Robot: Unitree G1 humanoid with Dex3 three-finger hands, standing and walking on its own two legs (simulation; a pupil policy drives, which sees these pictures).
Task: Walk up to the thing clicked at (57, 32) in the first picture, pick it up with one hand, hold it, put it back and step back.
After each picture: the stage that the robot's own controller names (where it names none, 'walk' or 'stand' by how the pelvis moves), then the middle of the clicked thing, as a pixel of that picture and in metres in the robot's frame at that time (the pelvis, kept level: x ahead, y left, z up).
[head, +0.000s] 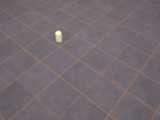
stand; (58, 36) +1.44 +0.26 -0.72
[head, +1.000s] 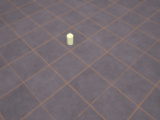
walk; (70, 39) +1.32 +0.18 -0.71
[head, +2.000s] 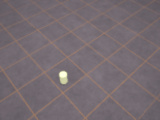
walk; (63, 77) +0.79 +0.19 -0.71
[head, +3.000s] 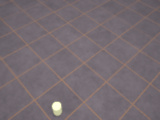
walk; (57, 108) +0.49 +0.16 -0.69
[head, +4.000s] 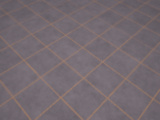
stand; out of the picture +0.36 +0.16 -0.70
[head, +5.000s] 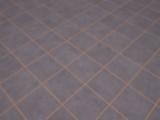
stand; out of the picture +0.32 +0.15 -0.72
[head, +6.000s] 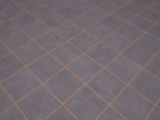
stand; out of the picture +0.33 +0.15 -0.73
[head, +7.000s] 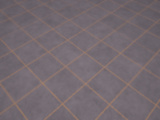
stand; out of the picture +0.32 +0.15 -0.73
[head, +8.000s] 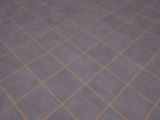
stand; out of the picture +0.32 +0.15 -0.73
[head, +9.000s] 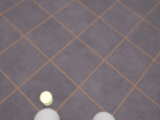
go down; (46, 98) +0.36 +0.17 -0.55
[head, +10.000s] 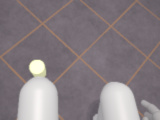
go down; (38, 70) +0.40 +0.21 -0.32
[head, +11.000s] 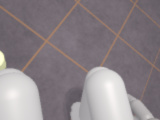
close in; out of the picture +0.38 +0.25 -0.24
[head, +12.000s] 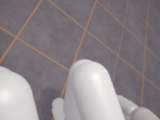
close; out of the picture +0.38 +0.25 -0.21
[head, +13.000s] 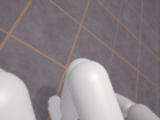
close; out of the picture +0.38 +0.27 -0.21
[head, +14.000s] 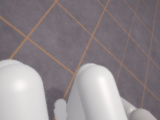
lift; out of the picture +0.31 +0.25 -0.21
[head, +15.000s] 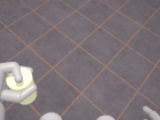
lift; (23, 87) +0.31 +0.19 +0.00
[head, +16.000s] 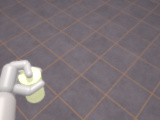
hold; (32, 85) +0.33 +0.17 +0.01
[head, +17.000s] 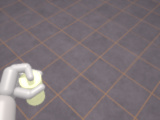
hold; (33, 88) +0.32 +0.17 +0.00
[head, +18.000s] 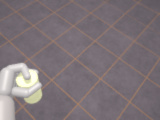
crouch; (30, 87) +0.34 +0.17 -0.05
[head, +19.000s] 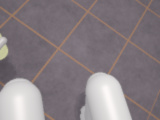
lower; out of the picture +0.45 +0.25 -0.10
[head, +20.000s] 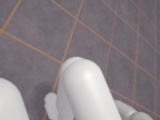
lower; out of the picture +0.41 +0.29 -0.22
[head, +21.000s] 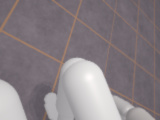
lower; out of the picture +0.41 +0.29 -0.22
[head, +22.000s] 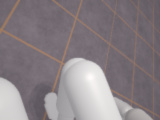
lower; out of the picture +0.41 +0.29 -0.22
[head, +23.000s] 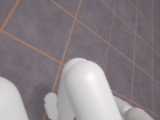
lower; out of the picture +0.40 +0.29 -0.22
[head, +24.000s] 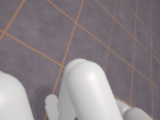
open; out of the picture +0.38 +0.28 -0.22
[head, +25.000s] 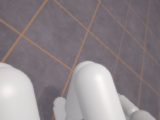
stand; out of the picture +0.38 +0.26 -0.23
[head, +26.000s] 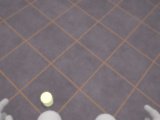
stand; (47, 99) +0.38 +0.18 -0.55
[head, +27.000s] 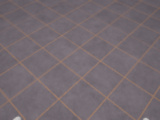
stand; out of the picture +0.36 +0.17 -0.67
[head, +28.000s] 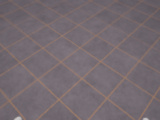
stand; out of the picture +0.36 +0.17 -0.67
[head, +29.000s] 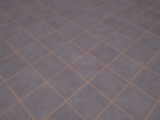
stand; out of the picture +0.39 +0.15 -0.72
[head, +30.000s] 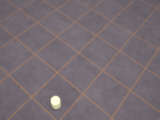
walk; (55, 102) +0.44 +0.15 -0.70
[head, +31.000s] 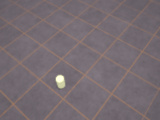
walk; (60, 81) +0.68 +0.22 -0.70
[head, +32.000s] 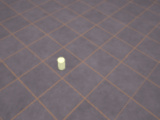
stand; (61, 63) +0.97 +0.17 -0.70
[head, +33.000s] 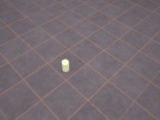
stand; (65, 65) +0.98 +0.16 -0.72
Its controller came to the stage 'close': yes
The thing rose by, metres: 0.71
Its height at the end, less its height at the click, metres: +0.00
